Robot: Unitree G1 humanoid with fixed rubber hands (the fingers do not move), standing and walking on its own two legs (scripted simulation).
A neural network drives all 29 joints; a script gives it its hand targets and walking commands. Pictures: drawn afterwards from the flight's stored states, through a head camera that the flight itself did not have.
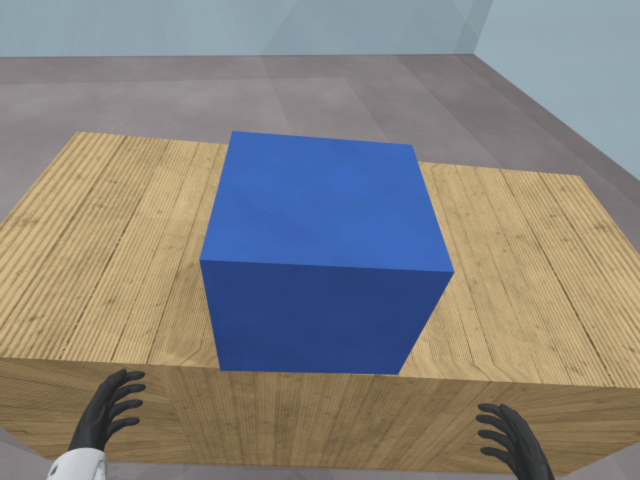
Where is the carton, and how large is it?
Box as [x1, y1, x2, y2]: [199, 131, 453, 374]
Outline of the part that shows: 232,131 199,259 220,370 397,374 453,273 453,269 412,146 407,144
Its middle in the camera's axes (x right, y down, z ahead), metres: -0.01 +0.03 +0.65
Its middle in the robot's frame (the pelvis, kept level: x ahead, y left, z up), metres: +0.48 +0.01 -0.01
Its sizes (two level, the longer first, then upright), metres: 0.299 0.276 0.279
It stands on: a pedestal, 0.59 m high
